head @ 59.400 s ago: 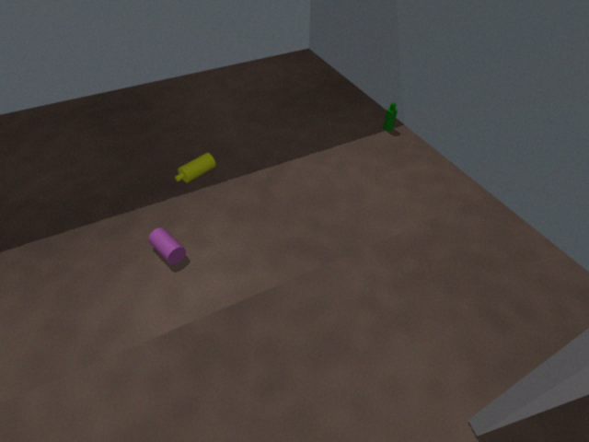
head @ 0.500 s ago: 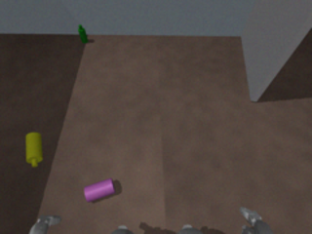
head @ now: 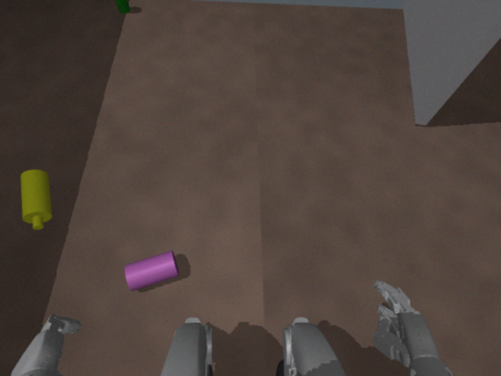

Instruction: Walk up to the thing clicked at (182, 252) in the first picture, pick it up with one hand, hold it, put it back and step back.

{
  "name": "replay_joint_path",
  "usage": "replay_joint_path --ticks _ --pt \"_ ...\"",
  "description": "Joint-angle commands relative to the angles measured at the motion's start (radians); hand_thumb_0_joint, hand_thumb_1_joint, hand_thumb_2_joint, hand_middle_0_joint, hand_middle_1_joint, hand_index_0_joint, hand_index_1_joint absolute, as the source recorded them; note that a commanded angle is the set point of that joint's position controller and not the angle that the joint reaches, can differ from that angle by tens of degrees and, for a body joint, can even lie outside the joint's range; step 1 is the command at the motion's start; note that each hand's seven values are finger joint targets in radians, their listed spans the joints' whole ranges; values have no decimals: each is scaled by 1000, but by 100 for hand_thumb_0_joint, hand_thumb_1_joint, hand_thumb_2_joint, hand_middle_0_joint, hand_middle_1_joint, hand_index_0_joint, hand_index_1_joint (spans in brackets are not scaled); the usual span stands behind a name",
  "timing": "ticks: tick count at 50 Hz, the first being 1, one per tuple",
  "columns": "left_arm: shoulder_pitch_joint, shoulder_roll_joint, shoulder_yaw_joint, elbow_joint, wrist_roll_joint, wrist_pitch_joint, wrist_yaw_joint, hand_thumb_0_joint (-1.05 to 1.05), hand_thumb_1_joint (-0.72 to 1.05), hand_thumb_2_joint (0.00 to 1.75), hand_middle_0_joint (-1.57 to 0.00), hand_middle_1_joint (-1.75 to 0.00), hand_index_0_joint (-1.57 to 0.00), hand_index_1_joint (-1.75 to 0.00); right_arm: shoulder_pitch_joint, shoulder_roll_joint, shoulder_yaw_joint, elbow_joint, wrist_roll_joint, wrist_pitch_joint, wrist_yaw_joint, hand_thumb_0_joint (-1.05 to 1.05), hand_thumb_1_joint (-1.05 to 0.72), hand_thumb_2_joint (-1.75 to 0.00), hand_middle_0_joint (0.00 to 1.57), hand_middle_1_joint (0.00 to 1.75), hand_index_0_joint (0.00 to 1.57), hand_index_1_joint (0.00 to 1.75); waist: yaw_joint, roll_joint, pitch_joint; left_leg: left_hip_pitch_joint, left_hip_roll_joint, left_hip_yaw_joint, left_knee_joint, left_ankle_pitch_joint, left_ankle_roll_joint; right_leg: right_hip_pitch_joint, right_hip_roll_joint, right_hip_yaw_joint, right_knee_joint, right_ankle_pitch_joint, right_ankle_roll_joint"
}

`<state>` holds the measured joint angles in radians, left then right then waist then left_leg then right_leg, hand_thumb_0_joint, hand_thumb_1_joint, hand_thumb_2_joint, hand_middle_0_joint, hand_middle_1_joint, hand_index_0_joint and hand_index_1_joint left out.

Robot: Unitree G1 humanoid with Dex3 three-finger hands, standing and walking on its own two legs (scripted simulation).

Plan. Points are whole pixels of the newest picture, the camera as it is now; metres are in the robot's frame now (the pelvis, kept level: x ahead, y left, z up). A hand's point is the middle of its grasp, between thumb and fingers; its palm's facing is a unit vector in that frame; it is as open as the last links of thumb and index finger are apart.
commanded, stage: rise first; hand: left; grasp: from above
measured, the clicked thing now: (152, 270) +0.43 +0.29 -0.59
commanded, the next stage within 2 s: none
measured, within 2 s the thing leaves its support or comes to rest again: neither
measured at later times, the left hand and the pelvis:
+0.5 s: hand (104, 302) +0.29 +0.33 -0.34, palm faces -0.41 -0.23 -0.88, open 14.1 cm; pelvis -0.07 -0.01 -0.21, yaw -3 degrees
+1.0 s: hand (116, 285) +0.35 +0.34 -0.42, palm faces -0.41 -0.11 -0.91, open 14.2 cm; pelvis -0.07 +0.01 -0.27, yaw -5 degrees
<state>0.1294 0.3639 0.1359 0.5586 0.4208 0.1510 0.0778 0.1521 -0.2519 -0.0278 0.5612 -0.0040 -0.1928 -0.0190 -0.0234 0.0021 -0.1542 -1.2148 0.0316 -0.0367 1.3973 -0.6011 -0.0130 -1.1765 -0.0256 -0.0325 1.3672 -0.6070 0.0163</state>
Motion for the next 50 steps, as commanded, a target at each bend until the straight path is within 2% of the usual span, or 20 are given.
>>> replay_joint_path --ticks 1,4,7,9,12,14,16,17,19,22,25,29,32,37,39,40,41,44,48,50 --pt "-127 213 72 -94 89 -87 48 0 -60 100 -8 -105 -8 -105 1 -161 -78 -68 6 -60 -6 0 -93 -90 20 30 20 30 0 100 -351 141 -24 3 -59 258 15 -26 29 2 0 226 -45" --pt "-245 269 70 -45 160 -125 67 0 -59 98 -9 -107 -9 -107 -7 -178 -86 -36 7 -61 1 0 -94 -91 20 30 20 30 -4 98 -393 53 -22 -7 23 242 14 -127 31 -1 86 211 -48" --pt "-296 354 118 32 222 -157 93 0 -60 99 -9 -107 -9 -107 -5 -188 -93 -7 8 -57 12 0 -95 -91 20 30 20 30 32 111 -468 -20 -26 0 119 266 19 -202 34 2 170 222 -49" --pt "-351 362 107 55 257 -178 106 0 -57 97 -9 -109 -10 -108 0 -191 -94 13 4 -51 22 0 -94 -91 20 30 20 30 23 101 -526 -72 -30 13 191 290 26 -226 36 2 213 248 -47" --pt "-447 412 116 141 323 -210 123 0 -58 99 -9 -109 -9 -108 16 -200 -96 51 -2 -39 38 0 -93 -91 20 30 20 30 34 91 -573 -141 -32 19 286 320 28 -276 37 -3 287 272 -43" --pt "-543 451 121 170 366 -233 134 0 -58 100 -8 -109 -9 -109 28 -207 -100 68 -8 -28 47 0 -92 -91 20 30 20 30 32 93 -609 -179 -29 15 333 304 26 -316 35 -12 332 256 -44" --pt "-626 461 108 192 406 -252 147 0 -57 102 -7 -108 -7 -108 44 -214 -108 78 -15 -16 54 0 -90 -90 20 30 20 30 19 74 -647 -205 -25 18 379 270 29 -349 37 -17 353 231 -40" --pt "-654 491 115 231 424 -261 156 0 -56 101 -7 -108 -7 -108 49 -214 -108 87 -16 -10 54 0 -89 -90 20 30 20 30 19 52 -645 -258 -25 27 407 237 33 -340 39 -13 358 216 -35" --pt "-713 506 111 273 450 -279 168 0 -55 101 -6 -108 -7 -108 53 -212 -108 94 -25 2 59 0 -89 -90 20 30 20 30 11 22 -618 -350 -28 35 431 142 35 -351 41 -16 365 138 -33" --pt "-812 587 140 270 506 -296 192 0 -56 102 -6 -109 -6 -108 65 -219 -112 102 -33 23 61 0 -89 -90 20 30 20 30 21 57 -676 -367 -29 43 464 99 34 -372 43 -20 396 80 -34" --pt "-870 596 126 333 549 -304 215 0 -55 101 -6 -108 -7 -107 61 -218 -104 112 -40 47 64 0 -88 -90 20 30 20 30 0 46 -644 -429 -31 38 494 33 40 -431 49 -29 423 4 -36" --pt "-932 648 134 406 608 -314 242 0 -54 101 -6 -106 -6 -106 54 -220 -95 128 -54 76 67 0 -88 -89 20 30 20 30 -9 86 -588 -477 -38 30 516 -45 40 -528 53 -45 472 -83 -47" --pt "-991 641 109 434 653 -320 257 0 -54 100 -6 -105 -6 -104 59 -227 -85 137 -61 94 72 0 -88 -89 20 30 20 30 -25 144 -557 -459 -36 10 521 -80 37 -620 52 -67 513 -92 -54" --pt "-1034 656 91 513 706 -333 283 0 -56 102 -6 -103 -6 -103 78 -234 -76 152 -71 112 85 0 -88 -90 20 30 20 30 -48 172 -537 -475 -38 -5 552 -57 36 -683 49 -86 569 -48 -58" --pt "-1054 640 80 538 716 -337 293 0 -56 102 -6 -102 -6 -102 87 -234 -71 158 -75 114 91 0 -88 -90 20 30 20 30 -54 190 -530 -471 -36 -10 563 -38 33 -714 48 -91 592 -25 -60" --pt "-1068 653 92 533 717 -339 300 0 -56 101 -6 -102 -6 -102 89 -239 -73 160 -79 113 95 0 -89 -90 20 30 20 30 -48 206 -547 -445 -33 -15 568 -21 30 -724 46 -92 605 -8 -60" --pt "-1087 646 82 559 724 -338 305 0 -56 102 -6 -102 -6 -102 100 -243 -72 166 -81 113 97 0 -89 -90 20 30 20 30 -64 216 -542 -453 -34 -18 571 -18 28 -739 47 -96 615 -2 -61" --pt "-1102 625 81 594 721 -328 327 0 -55 100 -6 -103 -6 -103 111 -239 -67 169 -89 110 104 0 -89 -90 20 30 20 30 -71 219 -529 -462 -31 -19 588 -1 29 -756 45 -100 628 20 -58" --pt "-1136 646 107 622 723 -305 355 0 -54 99 -6 -104 -7 -103 129 -249 -65 183 -97 104 114 0 -89 -90 20 30 20 30 -71 265 -576 -410 -25 -29 600 66 20 -770 40 -106 668 79 -58" --pt "-1177 629 94 628 722 -297 366 0 -55 99 -6 -104 -7 -103 141 -246 -64 185 -99 103 118 0 -89 -90 20 30 20 30 -93 256 -585 -428 -25 -20 623 74 24 -764 46 -105 665 94 -57"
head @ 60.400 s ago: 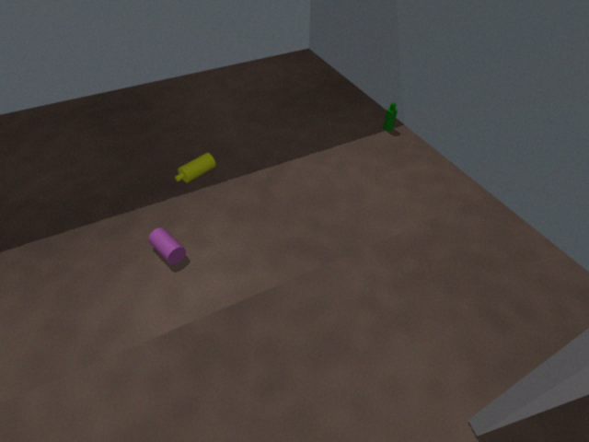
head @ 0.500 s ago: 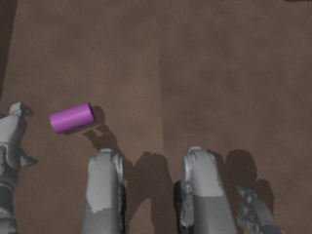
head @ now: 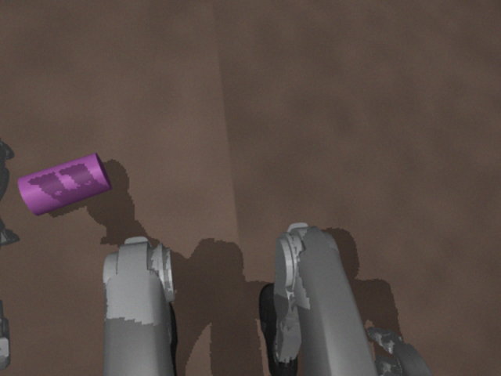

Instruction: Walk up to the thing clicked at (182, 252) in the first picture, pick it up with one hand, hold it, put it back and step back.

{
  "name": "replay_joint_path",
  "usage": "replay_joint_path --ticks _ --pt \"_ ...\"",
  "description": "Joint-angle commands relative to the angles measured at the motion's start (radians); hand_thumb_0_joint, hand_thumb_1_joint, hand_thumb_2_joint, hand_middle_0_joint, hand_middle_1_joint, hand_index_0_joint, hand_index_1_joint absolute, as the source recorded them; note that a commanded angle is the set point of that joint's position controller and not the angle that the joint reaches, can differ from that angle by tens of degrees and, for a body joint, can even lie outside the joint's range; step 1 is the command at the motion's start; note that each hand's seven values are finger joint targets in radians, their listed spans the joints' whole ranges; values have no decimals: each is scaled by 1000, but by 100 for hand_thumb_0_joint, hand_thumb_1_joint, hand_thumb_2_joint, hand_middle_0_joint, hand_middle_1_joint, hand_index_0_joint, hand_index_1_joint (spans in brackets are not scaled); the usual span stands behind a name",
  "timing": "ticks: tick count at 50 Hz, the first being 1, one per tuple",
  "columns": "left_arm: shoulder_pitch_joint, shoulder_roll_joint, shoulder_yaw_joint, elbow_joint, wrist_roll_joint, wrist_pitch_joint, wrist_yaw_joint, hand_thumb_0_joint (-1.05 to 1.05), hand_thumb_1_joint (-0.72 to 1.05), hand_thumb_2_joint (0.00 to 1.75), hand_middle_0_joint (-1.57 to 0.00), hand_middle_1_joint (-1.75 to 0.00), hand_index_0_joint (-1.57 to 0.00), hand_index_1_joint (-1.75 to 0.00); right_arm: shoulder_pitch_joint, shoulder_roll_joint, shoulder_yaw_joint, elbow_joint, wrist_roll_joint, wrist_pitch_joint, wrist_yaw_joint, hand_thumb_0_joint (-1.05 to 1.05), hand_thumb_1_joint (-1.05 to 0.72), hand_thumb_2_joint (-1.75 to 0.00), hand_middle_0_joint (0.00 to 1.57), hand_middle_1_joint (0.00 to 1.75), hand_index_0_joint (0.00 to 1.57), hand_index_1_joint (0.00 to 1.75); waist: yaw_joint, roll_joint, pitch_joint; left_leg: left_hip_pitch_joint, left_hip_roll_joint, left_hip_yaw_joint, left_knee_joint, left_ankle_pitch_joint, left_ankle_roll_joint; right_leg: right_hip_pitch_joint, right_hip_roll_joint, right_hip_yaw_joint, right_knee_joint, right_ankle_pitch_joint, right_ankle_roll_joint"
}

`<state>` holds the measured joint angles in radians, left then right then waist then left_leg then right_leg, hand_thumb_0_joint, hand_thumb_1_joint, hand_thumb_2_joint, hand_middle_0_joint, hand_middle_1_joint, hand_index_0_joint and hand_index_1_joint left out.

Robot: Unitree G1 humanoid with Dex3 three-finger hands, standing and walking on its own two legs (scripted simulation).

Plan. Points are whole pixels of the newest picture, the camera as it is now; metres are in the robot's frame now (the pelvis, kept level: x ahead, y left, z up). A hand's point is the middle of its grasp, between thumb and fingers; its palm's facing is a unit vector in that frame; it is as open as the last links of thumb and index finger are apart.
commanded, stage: rise first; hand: left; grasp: from above
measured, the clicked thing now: (68, 183) +0.47 +0.32 -0.32
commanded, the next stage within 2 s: none
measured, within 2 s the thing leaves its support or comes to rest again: neither
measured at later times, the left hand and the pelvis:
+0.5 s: hand (17, 195) +0.41 +0.36 -0.20, palm faces -0.42 -0.17 -0.89, open 14.0 cm; pelvis +0.01 +0.00 -0.03, yaw -1 degrees
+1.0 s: hand (25, 192) +0.42 +0.35 -0.22, palm faces -0.40 -0.18 -0.90, open 14.1 cm; pelvis +0.01 +0.00 -0.04, yaw -2 degrees
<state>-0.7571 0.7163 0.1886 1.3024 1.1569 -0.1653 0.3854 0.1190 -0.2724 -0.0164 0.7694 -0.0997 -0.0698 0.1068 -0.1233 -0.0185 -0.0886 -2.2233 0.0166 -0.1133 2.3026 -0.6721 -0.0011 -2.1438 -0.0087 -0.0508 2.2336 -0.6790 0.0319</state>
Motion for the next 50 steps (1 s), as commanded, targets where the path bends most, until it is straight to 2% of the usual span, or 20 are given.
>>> replay_joint_path --ticks 1,8,12,16,19,20,23,26,28,31,32,34,35,41,42,44,45,46,47,50 --pt "-275 278 45 -90 -12 26 62 0 -55 98 -7 -104 -7 -104 174 -221 -74 -16 -5 -21 -6 0 -89 -90 20 30 20 30 14 272 -639 570 -11 60 -277 146 14 201 29 -84 -197 165 -73" --pt "-316 314 64 -68 -17 36 63 0 -55 99 -7 -104 -7 -104 178 -212 -62 -19 -14 -25 8 0 -90 -90 20 30 20 30 1 242 -636 484 -12 76 -229 128 28 237 33 -77 -193 156 -67" --pt "-290 329 78 -28 -17 32 59 0 -53 97 -7 -106 -9 -104 192 -205 -51 -9 -19 -25 18 0 -90 -90 20 30 20 30 6 216 -661 466 -12 86 -194 188 31 288 36 -74 -179 210 -62" --pt "-298 322 80 -18 -14 27 55 0 -53 97 -7 -105 -9 -104 192 -211 -51 -11 -23 -23 24 0 -90 -90 20 30 20 30 -1 240 -641 477 -11 74 -189 175 27 238 34 -81 -160 197 -65" --pt "-305 343 81 -8 -10 18 51 0 -54 97 -8 -106 -9 -105 183 -207 -44 -9 -28 -19 32 0 -90 -90 20 30 20 30 -4 232 -624 434 -12 83 -173 155 31 250 39 -79 -161 184 -67" --pt "-319 346 82 -18 -9 11 50 0 -53 97 -8 -105 -9 -104 190 -213 -42 -13 -29 -18 33 0 -90 -90 20 30 20 30 -14 217 -628 417 -12 85 -160 162 35 264 41 -79 -163 193 -62" --pt "-307 356 92 -26 -6 -2 48 0 -54 97 -7 -105 -8 -104 193 -219 -39 -9 -33 -17 37 0 -90 -90 20 30 20 30 -5 242 -652 450 -12 76 -160 183 29 253 41 -86 -141 205 -65" --pt "-317 356 88 -19 0 -12 56 0 -54 98 -8 -105 -8 -104 198 -219 -36 -4 -37 -13 41 0 -90 -90 20 30 20 30 -19 231 -638 428 -12 76 -144 178 31 258 43 -89 -140 207 -63" --pt "-318 373 102 -23 2 -16 62 0 -53 96 -8 -105 -9 -104 195 -224 -35 -6 -40 -12 40 0 -90 -90 20 30 20 30 -18 241 -634 429 -12 78 -138 170 32 251 44 -89 -140 200 -61" --pt "-321 378 99 -6 12 -19 72 0 -54 98 -7 -105 -8 -104 186 -232 -34 2 -40 -13 44 0 -90 -90 20 30 20 30 -13 277 -632 439 -10 71 -143 159 25 208 47 -100 -116 185 -68" --pt "-322 374 108 -14 5 -17 79 0 -54 97 -7 -105 -8 -104 187 -233 -35 -2 -42 -13 44 0 -90 -90 20 30 20 30 -14 279 -623 449 -9 66 -148 164 23 200 42 -102 -113 188 -66" --pt "-323 355 90 10 10 -11 87 0 -54 97 -8 -106 -9 -105 182 -228 -26 -3 -46 -13 47 0 -90 -90 20 30 20 30 -20 287 -610 438 -9 69 -141 162 24 192 45 -102 -112 193 -66" --pt "-343 365 98 -5 9 -11 91 0 -53 97 -8 -105 -9 -104 188 -238 -29 1 -48 -14 47 0 -90 -90 20 30 20 30 -36 274 -615 438 -8 67 -133 165 27 199 44 -105 -113 199 -62" --pt "-350 376 97 14 3 3 98 0 -53 96 -7 -106 -9 -104 183 -247 -27 5 -49 -19 52 0 -90 -90 20 30 20 30 -33 284 -615 430 -8 62 -135 157 25 182 44 -109 -102 192 -64" --pt "-352 373 94 18 7 5 97 0 -61 104 -8 -99 -5 -102 182 -246 -26 4 -50 -19 52 0 -89 -90 20 30 20 30 -37 295 -604 439 -8 57 -140 155 23 174 40 -111 -94 189 -62" --pt "-352 364 81 32 8 5 96 0 -55 99 -8 -104 -8 -104 180 -246 -25 4 -49 -20 55 0 -90 -90 20 30 20 30 -38 295 -611 439 -7 55 -132 155 23 168 44 -112 -93 192 -64" --pt "-354 374 89 38 8 5 99 0 -55 99 -9 -102 -8 -103 180 -243 -22 7 -48 -20 54 0 -89 -90 20 30 20 30 -35 290 -613 425 -10 59 -128 152 24 175 44 -109 -95 191 -65" --pt "-359 373 94 35 5 4 102 0 -54 98 -9 -103 -8 -103 183 -245 -22 3 -52 -21 55 0 -89 -90 20 30 20 30 -44 283 -605 410 -10 62 -120 156 26 187 42 -110 -97 195 -60" --pt "-350 360 89 39 3 6 103 0 -53 97 -9 -103 -9 -103 183 -240 -16 0 -54 -22 56 0 -89 -90 20 30 20 30 -45 279 -604 415 -12 62 -119 167 27 191 43 -110 -97 205 -58" --pt "-352 379 92 57 7 9 106 0 -55 98 -9 -104 -9 -104 185 -249 -15 8 -53 -25 60 0 -90 -90 20 30 20 30 -44 289 -601 415 -9 62 -117 173 25 183 46 -112 -92 212 -62"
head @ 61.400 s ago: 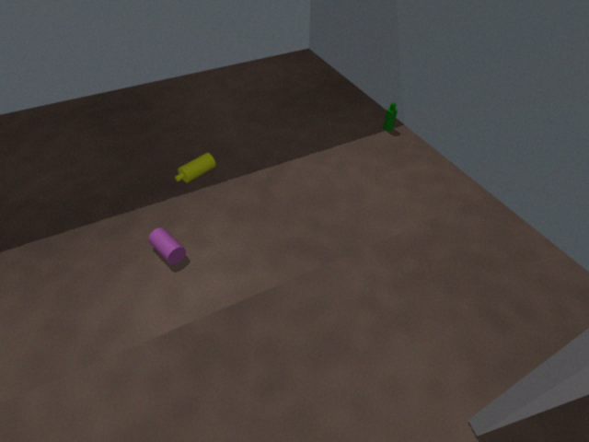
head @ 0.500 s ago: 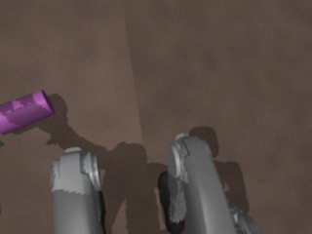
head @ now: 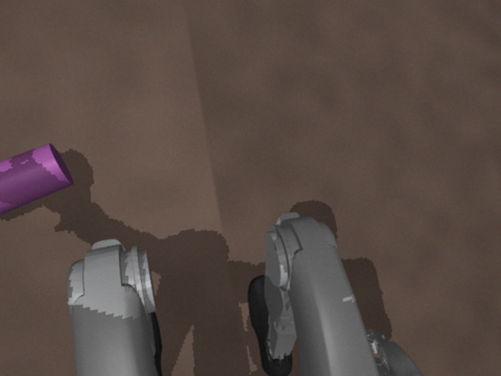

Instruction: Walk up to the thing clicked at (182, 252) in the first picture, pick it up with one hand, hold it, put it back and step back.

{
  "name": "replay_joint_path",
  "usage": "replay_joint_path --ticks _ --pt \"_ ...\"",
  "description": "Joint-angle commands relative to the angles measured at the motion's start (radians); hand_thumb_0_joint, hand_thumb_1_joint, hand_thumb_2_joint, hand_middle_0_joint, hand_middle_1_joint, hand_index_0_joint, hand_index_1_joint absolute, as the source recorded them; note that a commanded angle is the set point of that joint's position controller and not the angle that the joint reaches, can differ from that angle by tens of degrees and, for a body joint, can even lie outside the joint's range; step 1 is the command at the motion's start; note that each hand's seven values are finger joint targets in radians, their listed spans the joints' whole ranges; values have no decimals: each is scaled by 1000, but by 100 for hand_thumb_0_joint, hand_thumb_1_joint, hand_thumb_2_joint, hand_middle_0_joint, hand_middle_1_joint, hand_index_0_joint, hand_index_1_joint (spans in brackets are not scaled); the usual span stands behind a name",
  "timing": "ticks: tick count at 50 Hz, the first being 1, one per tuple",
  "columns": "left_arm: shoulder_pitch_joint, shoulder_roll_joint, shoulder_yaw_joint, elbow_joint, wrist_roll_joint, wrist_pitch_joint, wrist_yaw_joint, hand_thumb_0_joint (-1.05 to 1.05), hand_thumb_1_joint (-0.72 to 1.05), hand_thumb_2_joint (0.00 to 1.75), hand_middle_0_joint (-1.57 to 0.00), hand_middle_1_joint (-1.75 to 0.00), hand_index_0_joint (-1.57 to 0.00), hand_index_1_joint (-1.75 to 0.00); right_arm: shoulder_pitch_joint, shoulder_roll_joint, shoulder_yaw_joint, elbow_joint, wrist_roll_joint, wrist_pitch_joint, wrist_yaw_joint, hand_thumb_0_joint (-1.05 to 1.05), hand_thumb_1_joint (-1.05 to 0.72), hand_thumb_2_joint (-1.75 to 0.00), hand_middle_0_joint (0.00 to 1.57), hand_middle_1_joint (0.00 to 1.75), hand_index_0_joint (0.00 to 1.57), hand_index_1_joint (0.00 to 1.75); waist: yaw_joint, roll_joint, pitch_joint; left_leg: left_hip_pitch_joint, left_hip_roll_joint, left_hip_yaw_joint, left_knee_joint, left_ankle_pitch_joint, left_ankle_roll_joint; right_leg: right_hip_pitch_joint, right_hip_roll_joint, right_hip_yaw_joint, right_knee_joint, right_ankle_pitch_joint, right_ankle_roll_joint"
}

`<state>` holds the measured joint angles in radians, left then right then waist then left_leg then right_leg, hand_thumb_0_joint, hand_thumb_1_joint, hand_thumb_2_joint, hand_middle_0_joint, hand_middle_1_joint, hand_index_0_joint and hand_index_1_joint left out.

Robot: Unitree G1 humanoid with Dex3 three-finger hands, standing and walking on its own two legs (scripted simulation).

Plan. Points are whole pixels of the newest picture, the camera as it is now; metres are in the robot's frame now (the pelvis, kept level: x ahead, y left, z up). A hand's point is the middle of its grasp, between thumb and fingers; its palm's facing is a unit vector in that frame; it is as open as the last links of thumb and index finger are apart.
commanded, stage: rise first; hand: left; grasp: from above
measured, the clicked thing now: (19, 181) +0.45 +0.34 -0.28
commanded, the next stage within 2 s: approach in 1.34 s
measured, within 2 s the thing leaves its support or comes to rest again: neither
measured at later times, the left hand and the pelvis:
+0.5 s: hand out of the picture +0.41 +0.37 -0.18, palm faces -0.37 -0.20 -0.91, open 14.1 cm; pelvis +0.00 +0.00 +0.00, yaw +0 degrees
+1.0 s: hand out of the picture +0.40 +0.37 -0.17, palm faces -0.37 -0.19 -0.91, open 14.2 cm; pelvis +0.00 +0.00 +0.00, yaw +0 degrees
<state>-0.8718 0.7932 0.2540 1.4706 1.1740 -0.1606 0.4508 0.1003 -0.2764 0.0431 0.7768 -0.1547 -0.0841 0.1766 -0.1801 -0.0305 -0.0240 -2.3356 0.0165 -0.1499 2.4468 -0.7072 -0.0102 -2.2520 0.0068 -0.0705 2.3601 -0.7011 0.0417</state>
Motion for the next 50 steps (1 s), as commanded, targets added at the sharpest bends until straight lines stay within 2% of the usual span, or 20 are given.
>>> replay_joint_path --ticks 1,6,7,10,15,21,24,26,27,29,30,34,35,37,38,42,43,46,48,50 --pt "-245 305 31 -106 -12 6 43 0 -54 98 -10 -103 -9 -103 204 -244 -72 -4 2 -10 -8 0 -90 -90 20 30 20 30 8 289 -651 515 -10 101 -255 207 37 299 29 -91 -224 235 -70" --pt "-242 308 27 -99 -15 6 40 0 -55 98 -9 -104 -9 -104 203 -240 -67 -2 -3 -15 -3 0 -90 -90 20 30 20 30 9 305 -649 521 -9 100 -255 190 35 298 30 -92 -221 218 -72" --pt "-262 319 33 -112 -15 3 43 0 -55 99 -9 -103 -9 -104 204 -250 -66 -3 -6 -15 -2 0 -90 -90 20 30 20 30 -2 296 -659 513 -8 98 -250 193 37 303 30 -96 -222 222 -68" --pt "-262 330 42 -106 -16 1 42 0 -54 98 -10 -103 -9 -103 209 -249 -61 -1 -9 -16 2 0 -90 -90 20 30 20 30 -6 278 -667 501 -9 101 -230 208 42 326 32 -91 -224 241 -65" --pt "-242 350 55 -93 -12 0 46 0 -56 100 -9 -103 -8 -104 205 -257 -58 2 -13 -16 7 0 -90 -90 20 30 20 30 7 316 -674 517 -8 94 -246 205 34 310 34 -102 -209 231 -71" --pt "-246 324 50 -139 -20 10 50 0 -58 101 -8 -102 -7 -104 202 -258 -64 -2 -11 -11 10 0 -90 -90 20 30 20 30 10 381 -702 576 -11 82 -272 237 23 287 26 -108 -185 253 -70" --pt "-228 291 26 -98 -19 20 43 0 -58 101 -8 -103 -7 -104 204 -256 -71 1 -4 -9 14 0 -90 -90 20 30 20 30 -2 349 -671 551 -10 85 -269 212 25 270 32 -106 -202 239 -74" --pt "-242 293 25 -114 -26 19 39 0 -58 101 -8 -103 -7 -104 213 -256 -71 1 -4 -12 16 0 -90 -90 20 30 20 30 -8 319 -653 512 -13 96 -260 206 35 297 30 -98 -220 242 -69" --pt "-232 286 15 -99 -31 20 35 0 -57 100 -8 -104 -8 -104 212 -253 -70 2 -2 -13 16 0 -90 -90 20 30 20 30 0 304 -652 498 -12 98 -259 199 37 295 33 -97 -224 236 -71" --pt "-233 291 15 -110 -32 16 29 0 -57 100 -8 -104 -8 -105 214 -250 -68 3 -1 -16 18 0 -90 -90 20 30 20 30 0 304 -662 506 -12 101 -253 207 37 315 33 -94 -228 242 -69" --pt "-250 320 32 -123 -29 13 31 0 -57 101 -9 -104 -8 -105 217 -255 -66 1 -1 -16 19 0 -90 -90 20 30 20 30 -1 289 -679 505 -12 101 -247 215 39 335 35 -93 -232 251 -68" --pt "-238 298 20 -75 -29 9 32 0 -58 101 -8 -105 -7 -105 212 -251 -63 6 -2 -22 18 0 -90 -90 20 30 20 30 -8 259 -646 484 -12 99 -247 190 41 322 35 -92 -235 228 -68" --pt "-260 316 25 -90 -24 6 33 0 -57 100 -8 -105 -8 -106 211 -254 -62 5 0 -25 18 0 -90 -90 20 30 20 30 -10 265 -636 477 -11 100 -246 179 42 310 35 -93 -235 217 -68" --pt "-263 342 44 -95 -21 5 39 0 -57 100 -9 -104 -8 -104 201 -258 -62 3 1 -24 16 0 -90 -90 20 30 20 30 8 290 -658 490 -13 99 -258 166 38 309 36 -93 -232 200 -72" --pt "-270 325 36 -89 -19 6 39 0 -57 101 -9 -103 -8 -104 200 -259 -64 2 -2 -25 15 0 -90 -90 20 30 20 30 -4 299 -644 500 -13 97 -265 158 35 298 33 -98 -229 192 -71" --pt "-270 329 32 -70 -12 14 43 0 -58 101 -9 -104 -7 -105 192 -259 -62 6 -2 -28 15 0 -90 -90 20 30 20 30 -2 305 -635 496 -15 96 -275 136 34 277 33 -97 -230 172 -74" --pt "-277 307 20 -85 -16 16 41 0 -58 101 -8 -105 -7 -106 190 -252 -63 4 -2 -28 14 0 -90 -90 20 30 20 30 -1 315 -644 507 -13 99 -274 149 34 281 33 -96 -233 183 -72" --pt "-264 298 11 -82 -19 24 38 0 -58 101 -8 -104 -7 -105 194 -257 -66 6 -2 -32 13 0 -90 -90 20 30 20 30 -2 337 -641 532 -12 98 -276 173 31 273 28 -97 -226 207 -70" --pt "-272 310 19 -107 -22 26 34 0 -58 101 -9 -103 -8 -104 203 -263 -71 8 0 -31 14 0 -90 -90 20 30 20 30 -3 327 -669 528 -14 101 -271 183 32 296 29 -95 -234 219 -68" --pt "-260 295 12 -101 -33 28 27 0 -57 100 -9 -104 -8 -105 208 -256 -69 10 -1 -32 16 0 -90 -90 20 30 20 30 -8 306 -661 510 -15 106 -266 182 36 313 28 -90 -244 220 -67"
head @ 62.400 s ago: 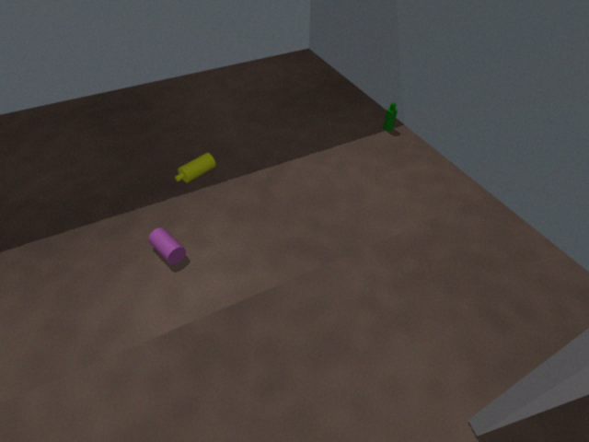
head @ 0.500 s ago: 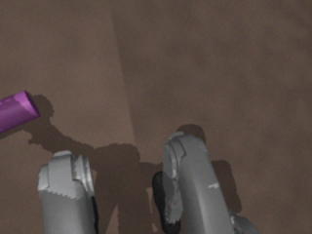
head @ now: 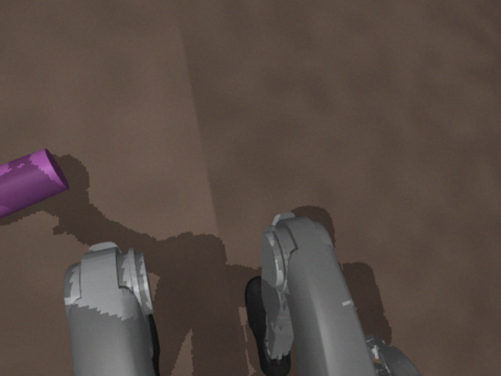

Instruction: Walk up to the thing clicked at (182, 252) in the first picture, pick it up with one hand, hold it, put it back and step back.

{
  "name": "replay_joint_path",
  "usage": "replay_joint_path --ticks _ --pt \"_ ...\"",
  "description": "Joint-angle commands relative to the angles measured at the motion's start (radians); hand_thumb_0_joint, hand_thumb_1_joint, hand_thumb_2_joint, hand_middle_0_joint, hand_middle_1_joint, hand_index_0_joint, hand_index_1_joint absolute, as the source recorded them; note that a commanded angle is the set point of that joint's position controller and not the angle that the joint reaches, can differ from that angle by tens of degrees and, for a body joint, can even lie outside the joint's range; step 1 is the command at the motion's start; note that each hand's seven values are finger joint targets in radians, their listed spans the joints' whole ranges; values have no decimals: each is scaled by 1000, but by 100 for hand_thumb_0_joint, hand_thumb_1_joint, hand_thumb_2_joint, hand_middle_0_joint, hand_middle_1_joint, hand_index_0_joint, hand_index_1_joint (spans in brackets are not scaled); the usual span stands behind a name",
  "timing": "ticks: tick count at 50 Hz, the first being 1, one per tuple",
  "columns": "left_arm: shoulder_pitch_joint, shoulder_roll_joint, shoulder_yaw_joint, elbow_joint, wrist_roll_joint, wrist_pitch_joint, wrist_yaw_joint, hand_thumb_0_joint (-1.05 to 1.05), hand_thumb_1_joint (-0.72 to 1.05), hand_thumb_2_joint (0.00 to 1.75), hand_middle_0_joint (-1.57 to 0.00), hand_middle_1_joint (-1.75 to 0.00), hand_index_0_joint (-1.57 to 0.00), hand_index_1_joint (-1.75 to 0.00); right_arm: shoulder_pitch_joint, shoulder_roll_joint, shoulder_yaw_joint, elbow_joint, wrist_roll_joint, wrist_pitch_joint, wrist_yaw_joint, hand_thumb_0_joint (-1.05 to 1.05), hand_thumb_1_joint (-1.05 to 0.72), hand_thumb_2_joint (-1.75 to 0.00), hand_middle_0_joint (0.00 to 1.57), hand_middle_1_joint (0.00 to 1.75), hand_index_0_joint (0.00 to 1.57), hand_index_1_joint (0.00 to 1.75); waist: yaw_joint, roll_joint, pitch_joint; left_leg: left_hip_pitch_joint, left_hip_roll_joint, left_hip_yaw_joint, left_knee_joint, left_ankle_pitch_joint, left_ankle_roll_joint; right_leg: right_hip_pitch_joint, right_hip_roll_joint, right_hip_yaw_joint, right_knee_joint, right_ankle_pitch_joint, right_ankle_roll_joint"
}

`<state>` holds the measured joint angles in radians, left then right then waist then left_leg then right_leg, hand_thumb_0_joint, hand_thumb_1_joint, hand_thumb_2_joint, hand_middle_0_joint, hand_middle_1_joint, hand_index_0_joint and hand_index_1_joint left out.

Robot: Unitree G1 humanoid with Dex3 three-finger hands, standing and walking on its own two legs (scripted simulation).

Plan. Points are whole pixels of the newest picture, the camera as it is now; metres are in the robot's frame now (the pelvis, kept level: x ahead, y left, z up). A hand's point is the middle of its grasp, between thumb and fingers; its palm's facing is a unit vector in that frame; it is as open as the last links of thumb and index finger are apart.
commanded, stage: rise first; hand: left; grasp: from above
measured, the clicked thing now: (15, 186) +0.45 +0.34 -0.28
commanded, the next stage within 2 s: approach in 0.34 s
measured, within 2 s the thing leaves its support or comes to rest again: neither
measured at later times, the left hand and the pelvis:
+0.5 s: hand out of the picture +0.40 +0.37 -0.15, palm faces -0.39 -0.19 -0.90, open 14.2 cm; pelvis +0.00 +0.00 +0.01, yaw +1 degrees
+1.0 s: hand (4, 139) +0.49 +0.31 -0.15, palm faces -0.31 -0.17 -0.93, open 14.3 cm; pelvis +0.00 +0.00 +0.00, yaw -1 degrees
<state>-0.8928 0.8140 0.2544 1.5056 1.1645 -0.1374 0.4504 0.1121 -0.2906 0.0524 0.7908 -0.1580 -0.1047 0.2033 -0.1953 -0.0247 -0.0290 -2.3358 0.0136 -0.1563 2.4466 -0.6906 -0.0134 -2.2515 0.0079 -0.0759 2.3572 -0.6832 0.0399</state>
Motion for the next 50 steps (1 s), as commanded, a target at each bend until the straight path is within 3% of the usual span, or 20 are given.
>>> replay_joint_path --ticks 1,3,11,13,15,18,19,22,24,30,33,35,38,41,43,44,45,46,50 --pt "-232 280 12 -132 -27 5 25 0 -57 101 -8 -105 -8 -106 197 -240 -80 -4 6 -11 -9 0 -90 -90 20 30 20 30 15 292 -657 506 -11 112 -267 160 40 311 29 -84 -242 197 -69" --pt "-233 307 24 -140 -22 3 19 0 -58 101 -9 -104 -8 -105 198 -241 -78 -8 7 -10 -9 0 -90 -90 20 30 20 30 17 284 -667 497 -12 115 -263 164 42 337 31 -80 -246 200 -67" --pt "-218 282 26 -169 -19 2 12 0 -59 102 -8 -104 -6 -105 198 -243 -90 -6 19 -2 -11 0 -90 -90 20 30 20 30 33 300 -676 536 -14 108 -294 162 36 308 25 -82 -243 197 -73" --pt "-206 251 4 -144 -19 6 8 0 -60 102 -8 -104 -7 -106 199 -240 -92 -5 20 -5 -9 0 -90 -90 20 30 20 30 23 298 -644 538 -12 108 -298 159 35 291 25 -83 -246 192 -73" --pt "-242 278 17 -169 -15 1 9 0 -59 102 -9 -103 -7 -104 200 -247 -91 -6 20 -3 -10 0 -90 -90 20 30 20 30 18 288 -661 517 -15 109 -293 156 39 305 26 -82 -251 191 -71" --pt "-256 268 15 -170 -22 -2 10 0 -59 103 -8 -103 -7 -105 206 -240 -87 -7 20 -7 -12 0 -90 -90 20 30 20 30 18 286 -660 518 -17 109 -300 155 39 307 24 -80 -255 188 -70" --pt "-241 266 -3 -128 -18 0 7 0 -58 102 -9 -104 -7 -106 200 -236 -85 -4 19 -10 -11 0 -90 -90 20 30 20 30 12 275 -634 508 -13 111 -291 145 41 300 27 -79 -258 180 -72" --pt "-255 252 -13 -120 -13 -4 3 0 -61 110 -9 -100 -4 -105 208 -242 -85 -2 17 -13 -11 0 -90 -90 20 30 20 30 1 262 -638 514 -11 107 -285 156 40 304 28 -82 -256 190 -71" --pt "-253 261 -11 -106 -14 -8 6 0 -61 105 -8 -102 -5 -105 203 -242 -81 -4 17 -14 -12 0 -90 -90 20 30 20 30 4 275 -631 514 -14 104 -293 148 38 296 23 -82 -249 180 -71" --pt "-411 202 -69 -135 -12 -10 42 0 -61 105 -8 -103 -5 -105 222 -248 -72 5 7 -30 -14 0 -89 -90 20 30 20 30 -49 330 -654 541 -10 100 -286 137 32 261 29 -94 -253 177 -71" --pt "-452 158 -112 -74 -3 7 70 0 -61 106 -7 -102 -5 -105 228 -253 -66 14 2 -35 -16 0 -89 -90 20 30 20 30 -79 352 -638 552 -5 92 -288 123 27 228 34 -104 -249 170 -74" --pt "-503 172 -112 -52 3 22 92 0 -61 106 -7 -103 -5 -105 247 -257 -55 16 -7 -39 -17 0 -89 -90 20 30 20 30 -103 337 -636 538 -5 100 -266 139 31 250 35 -99 -258 192 -71" --pt "-510 238 -70 -8 10 56 121 0 -61 107 -8 -101 -4 -104 253 -264 -38 8 -11 -46 -17 0 -89 -90 20 30 20 30 -83 384 -638 533 -6 107 -277 157 28 257 30 -96 -241 204 -73" --pt "-525 305 -18 -1 17 100 138 0 -61 107 -7 -102 -4 -105 247 -273 -22 -16 -12 -41 -11 0 -89 -90 20 30 20 30 -61 418 -708 565 -3 107 -278 206 26 283 32 -96 -222 244 -77" --pt "-512 305 -20 21 6 134 139 0 -61 108 -8 -100 -4 -104 236 -265 -12 -34 -7 -41 -5 0 -90 -90 20 30 20 30 -60 419 -706 550 -4 115 -267 216 34 298 33 -87 -221 261 -77" --pt "-514 303 -19 27 3 149 131 0 -61 107 -7 -101 -4 -104 244 -270 -10 -37 -7 -39 -1 0 -90 -90 20 30 20 30 -70 390 -729 550 -3 117 -256 233 38 330 36 -86 -230 279 -72" --pt "-488 322 -9 32 -11 162 125 0 -61 107 -8 -100 -4 -104 235 -276 -9 -40 1 -40 -1 0 -90 -90 20 30 20 30 -49 376 -727 520 -5 123 -253 233 43 342 37 -79 -234 278 -70" --pt "-458 323 -11 52 -22 173 110 0 -61 107 -8 -100 -4 -103 228 -272 -7 -47 5 -38 0 0 -89 -90 20 30 20 30 -49 354 -727 498 -5 123 -253 229 47 358 41 -77 -240 274 -67" --pt "-327 311 -35 59 -64 188 17 0 -61 105 -8 -101 -5 -104 235 -266 -6 -45 18 -41 7 0 -89 -90 20 30 20 30 -38 242 -653 381 -8 130 -241 190 67 432 50 -62 -264 238 -54"
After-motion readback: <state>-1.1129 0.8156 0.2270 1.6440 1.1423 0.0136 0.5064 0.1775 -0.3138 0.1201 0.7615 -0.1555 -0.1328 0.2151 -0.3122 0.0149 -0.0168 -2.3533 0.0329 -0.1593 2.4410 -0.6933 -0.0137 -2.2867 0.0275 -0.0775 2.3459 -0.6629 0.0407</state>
